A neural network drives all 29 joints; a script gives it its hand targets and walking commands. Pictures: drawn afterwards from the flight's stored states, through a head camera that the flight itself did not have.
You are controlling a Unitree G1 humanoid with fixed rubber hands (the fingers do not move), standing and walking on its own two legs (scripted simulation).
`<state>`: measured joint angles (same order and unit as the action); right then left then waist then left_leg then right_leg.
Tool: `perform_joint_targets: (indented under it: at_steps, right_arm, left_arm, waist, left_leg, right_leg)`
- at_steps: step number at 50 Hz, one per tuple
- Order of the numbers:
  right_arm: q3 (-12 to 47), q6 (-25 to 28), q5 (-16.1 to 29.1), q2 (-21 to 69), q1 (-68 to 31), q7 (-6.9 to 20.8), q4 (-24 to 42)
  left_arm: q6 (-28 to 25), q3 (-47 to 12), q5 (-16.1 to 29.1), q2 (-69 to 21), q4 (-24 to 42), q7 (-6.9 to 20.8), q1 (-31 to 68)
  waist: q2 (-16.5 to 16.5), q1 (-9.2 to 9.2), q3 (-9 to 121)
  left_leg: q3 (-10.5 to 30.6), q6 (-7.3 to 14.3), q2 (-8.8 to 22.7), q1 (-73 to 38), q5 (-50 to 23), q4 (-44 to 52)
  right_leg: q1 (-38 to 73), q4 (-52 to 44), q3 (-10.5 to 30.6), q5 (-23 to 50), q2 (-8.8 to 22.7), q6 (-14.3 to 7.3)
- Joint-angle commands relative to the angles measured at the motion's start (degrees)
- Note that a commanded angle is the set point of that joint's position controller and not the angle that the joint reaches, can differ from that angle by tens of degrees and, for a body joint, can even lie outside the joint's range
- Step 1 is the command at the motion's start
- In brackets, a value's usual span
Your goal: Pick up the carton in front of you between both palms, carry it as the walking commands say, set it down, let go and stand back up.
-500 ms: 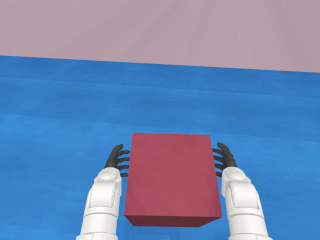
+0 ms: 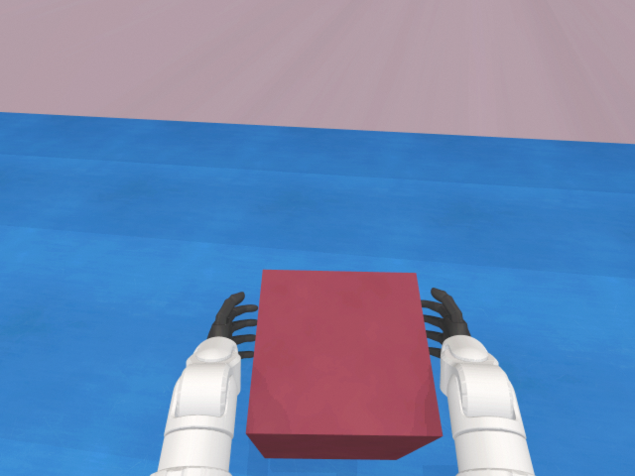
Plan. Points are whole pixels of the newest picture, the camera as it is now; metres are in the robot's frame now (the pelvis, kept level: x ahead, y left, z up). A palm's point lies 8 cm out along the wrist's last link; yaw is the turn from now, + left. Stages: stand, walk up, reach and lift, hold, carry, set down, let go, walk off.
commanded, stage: carry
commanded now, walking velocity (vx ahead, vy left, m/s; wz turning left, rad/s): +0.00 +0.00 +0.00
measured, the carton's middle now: (334, 372) +0.30 +0.00 -0.05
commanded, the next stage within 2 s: hold in 0.40 s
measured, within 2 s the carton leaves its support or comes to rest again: neither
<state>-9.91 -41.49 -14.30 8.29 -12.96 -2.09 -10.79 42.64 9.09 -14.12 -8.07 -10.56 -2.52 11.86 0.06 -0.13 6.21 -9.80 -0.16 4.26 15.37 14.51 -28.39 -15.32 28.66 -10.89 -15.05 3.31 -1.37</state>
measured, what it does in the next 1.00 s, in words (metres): stands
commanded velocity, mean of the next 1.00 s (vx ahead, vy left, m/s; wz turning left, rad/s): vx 0.00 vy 0.00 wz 0.00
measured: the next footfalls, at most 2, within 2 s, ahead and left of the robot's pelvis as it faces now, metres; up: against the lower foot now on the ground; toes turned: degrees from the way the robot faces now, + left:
none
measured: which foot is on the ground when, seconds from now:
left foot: down 0.00-1.00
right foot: down 0.00-1.00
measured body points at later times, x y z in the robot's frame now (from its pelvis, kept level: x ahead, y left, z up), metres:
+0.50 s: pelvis -0.01 +0.00 +0.01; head -0.03 -0.01 +0.46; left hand +0.28 +0.15 +0.03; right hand +0.29 -0.16 +0.04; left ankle +0.00 +0.13 -0.74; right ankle +0.00 -0.10 -0.74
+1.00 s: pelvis -0.04 +0.02 +0.00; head -0.10 +0.03 +0.45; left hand +0.27 +0.15 +0.04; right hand +0.25 -0.16 +0.05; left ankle +0.00 +0.13 -0.74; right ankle +0.00 -0.10 -0.74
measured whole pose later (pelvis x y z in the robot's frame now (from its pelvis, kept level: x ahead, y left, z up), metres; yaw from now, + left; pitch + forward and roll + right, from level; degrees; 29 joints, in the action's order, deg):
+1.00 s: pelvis -0.04 +0.02 +0.00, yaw -5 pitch -10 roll +0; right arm -15.5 -41.1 -18.3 9.5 -18.1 1.2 -17.8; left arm 42.1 14.8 -18.3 -9.2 -18.0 0.7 16.9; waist 0.0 -0.2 -1.5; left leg 1.3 0.9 -1.4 3.1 11.7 -24.5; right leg -4.5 24.1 2.4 -9.9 -0.8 0.1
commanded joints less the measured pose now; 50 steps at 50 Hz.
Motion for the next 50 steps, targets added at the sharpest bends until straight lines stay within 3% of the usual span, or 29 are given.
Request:
perform_joint_targets:
  at_steps: [1, 20, 21, 22, 25, 26, 28, 33, 39, 50]
  right_arm:
    - [31.3, 1.5, 14.6, 53.4, -22.6, 14.4, 1.5]
    - [31.6, 1.4, 14.7, 53.5, -22.3, 14.4, 1.7]
    - [30.2, 1.3, 14.3, 54.8, -17.0, 14.8, 1.9]
    - [29.5, 2.0, 13.2, 51.8, -17.3, 14.2, 4.3]
    - [28.9, 2.2, 12.2, 51.4, -17.9, 13.6, 3.8]
    - [27.7, 2.2, 11.3, 50.6, -17.3, 13.2, 2.6]
    - [27.5, 2.1, 11.4, 51.1, -19.6, 13.2, 2.2]
    - [28.4, 1.6, 12.7, 52.8, -23.6, 14.7, 0.6]
    - [26.1, 1.3, 11.9, 54.1, -26.5, 16.3, -3.5]
    - [23.1, 1.7, 10.7, 56.3, -31.4, 18.5, -9.0]
  left_arm:
    - [-3.2, -31.4, 15.7, -51.9, 5.3, 14.7, 27.8]
    - [-3.2, -31.6, 15.8, -51.9, 5.8, 14.7, 27.8]
    - [-2.8, -29.7, 15.3, -52.1, 6.6, 15.2, 22.3]
    - [-3.7, -28.2, 14.5, -50.3, 8.6, 14.7, 21.7]
    - [-3.7, -29.0, 13.5, -49.5, 8.6, 14.3, 23.5]
    - [-3.8, -28.9, 13.5, -48.5, 9.3, 14.7, 24.8]
    - [-3.9, -28.9, 13.9, -49.4, 7.5, 15.0, 26.6]
    - [-3.8, -26.1, 12.1, -50.6, 3.3, 15.2, 27.3]
    - [-3.5, -24.8, 11.6, -53.0, -0.7, 16.6, 31.4]
    - [-3.7, -23.5, 11.9, -55.1, -5.3, 18.6, 37.6]
  waist:
    - [-0.1, 0.01, 12.4]
    - [-0.1, -0.01, 12.8]
    - [-1.3, 0.45, 7.9]
    - [-0.9, 0.18, 11.6]
    - [-1.1, -0.10, 9.4]
    - [-2.5, -0.82, 8.5]
    - [-1.2, -1.21, 6.8]
    - [-1.1, 0.96, 4.4]
    - [0.2, 0.49, 2.0]
    - [1.5, -0.23, 1.0]
  left_leg:
    - [5.7, 0.5, 5.7, -4.1, -10.3, 3.7]
    - [5.8, 0.3, 5.6, -3.7, -9.5, 3.6]
    - [13.9, 1.9, -9.7, -10.7, -21.4, 6.0]
    - [15.0, 2.5, -8.8, -11.4, -19.7, 7.4]
    - [15.0, 1.4, -9.4, -12.0, -22.9, 7.6]
    - [15.1, 1.0, -9.5, -9.5, -18.6, 7.7]
    - [15.0, 1.3, -9.7, -9.0, -15.0, 8.6]
    - [14.7, 2.1, -9.1, -8.3, -7.6, 9.8]
    - [14.6, 2.0, -8.3, -8.4, -0.8, 10.5]
    - [15.0, 1.9, -6.5, -7.2, 7.2, 12.1]
  right_leg:
    - [4.4, -4.3, 6.7, 12.2, 6.7, 0.1]
    - [4.0, -4.4, 6.9, 12.1, 6.7, -0.1]
    - [14.6, -6.9, 16.5, 29.8, -6.7, -0.8]
    - [19.9, -6.3, 18.0, 32.9, -5.2, -0.6]
    - [20.9, -7.3, 17.5, 31.6, -6.6, 0.7]
    - [23.1, -8.4, 17.3, 26.2, -6.8, 0.4]
    - [21.8, -8.4, 16.8, 23.3, -6.7, 0.8]
    - [19.3, -9.1, 16.3, 13.6, -6.6, 1.3]
    - [15.5, -9.8, 16.0, 4.6, -6.6, 0.7]
    - [13.6, -8.6, 14.8, -1.5, -7.4, 0.2]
